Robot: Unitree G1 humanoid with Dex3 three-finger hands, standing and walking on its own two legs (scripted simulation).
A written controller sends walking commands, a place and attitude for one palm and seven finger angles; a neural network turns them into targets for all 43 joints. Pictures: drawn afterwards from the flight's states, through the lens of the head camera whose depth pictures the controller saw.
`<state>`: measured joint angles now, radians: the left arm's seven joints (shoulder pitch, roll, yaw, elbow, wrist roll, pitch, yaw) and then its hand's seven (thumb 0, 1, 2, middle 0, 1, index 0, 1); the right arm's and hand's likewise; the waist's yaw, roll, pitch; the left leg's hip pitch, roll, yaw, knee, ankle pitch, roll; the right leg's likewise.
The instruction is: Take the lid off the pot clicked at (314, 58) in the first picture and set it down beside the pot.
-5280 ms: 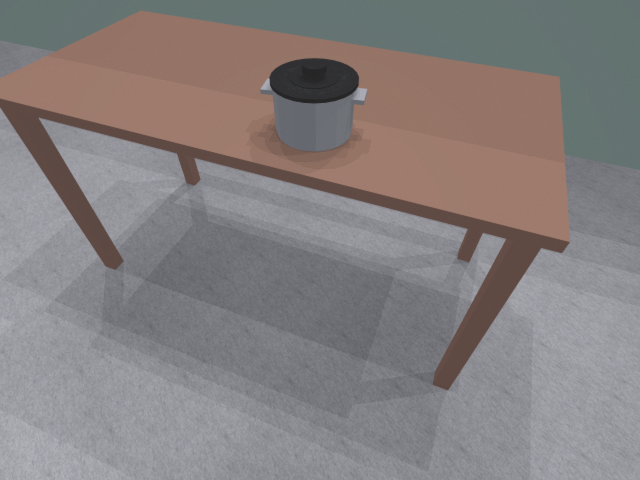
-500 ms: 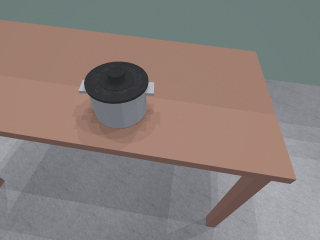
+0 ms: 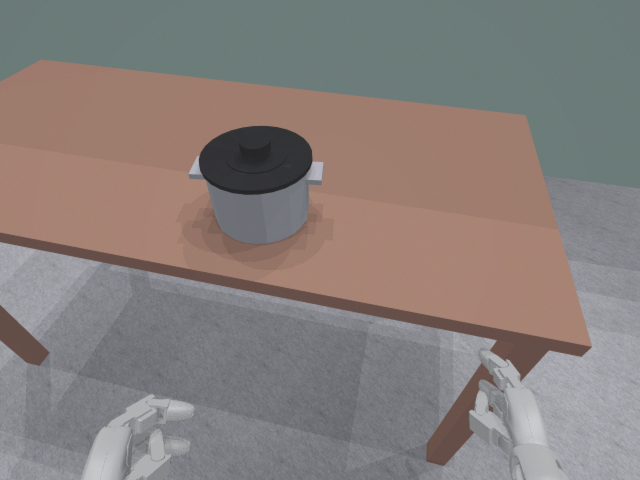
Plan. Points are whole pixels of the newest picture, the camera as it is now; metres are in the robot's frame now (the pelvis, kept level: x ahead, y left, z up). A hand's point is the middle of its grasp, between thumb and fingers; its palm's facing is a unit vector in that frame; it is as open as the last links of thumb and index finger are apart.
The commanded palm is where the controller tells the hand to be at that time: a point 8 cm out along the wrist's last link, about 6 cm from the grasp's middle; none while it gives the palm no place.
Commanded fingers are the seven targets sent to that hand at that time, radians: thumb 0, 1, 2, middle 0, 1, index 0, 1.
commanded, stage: lift the closed hand beside the body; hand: left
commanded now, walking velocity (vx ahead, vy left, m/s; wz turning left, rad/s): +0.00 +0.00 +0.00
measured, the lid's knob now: (254, 144) +0.57 +0.17 +0.13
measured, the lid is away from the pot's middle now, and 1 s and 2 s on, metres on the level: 0.00 0.00 0.00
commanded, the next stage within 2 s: raise the hand higher, near the body in 0.20 s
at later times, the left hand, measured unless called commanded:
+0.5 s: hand (104, 453) +0.13 +0.24 +0.04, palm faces +0.25 -0.88 -0.41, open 3.1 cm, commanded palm +0.09 +0.27 +0.08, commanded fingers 0.00 0.90 0.90 -1.30 -1.50 -1.30 -1.50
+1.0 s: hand (84, 396) +0.16 +0.24 +0.11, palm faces +0.31 -0.86 -0.40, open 3.1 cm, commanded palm +0.11 +0.28 +0.14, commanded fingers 0.00 0.90 0.90 -1.30 -1.50 -1.30 -1.50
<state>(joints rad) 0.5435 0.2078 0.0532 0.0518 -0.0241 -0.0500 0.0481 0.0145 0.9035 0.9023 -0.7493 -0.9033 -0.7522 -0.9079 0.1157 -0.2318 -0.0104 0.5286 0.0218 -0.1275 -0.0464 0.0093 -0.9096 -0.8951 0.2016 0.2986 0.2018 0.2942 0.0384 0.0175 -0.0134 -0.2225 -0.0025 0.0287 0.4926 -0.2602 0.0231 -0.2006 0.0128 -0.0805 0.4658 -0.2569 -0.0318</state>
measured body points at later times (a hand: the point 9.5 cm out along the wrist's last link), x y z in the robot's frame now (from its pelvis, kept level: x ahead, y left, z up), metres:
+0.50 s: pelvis +0.00 +0.01 +0.00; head -0.01 -0.01 +0.45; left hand +0.12 +0.28 +0.07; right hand +0.17 -0.21 -0.09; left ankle +0.00 +0.10 -0.74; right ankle +0.00 -0.10 -0.74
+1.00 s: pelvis +0.00 +0.02 +0.00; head -0.01 +0.01 +0.45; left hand +0.14 +0.29 +0.14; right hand +0.21 -0.18 -0.07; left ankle +0.00 +0.10 -0.74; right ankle +0.00 -0.10 -0.74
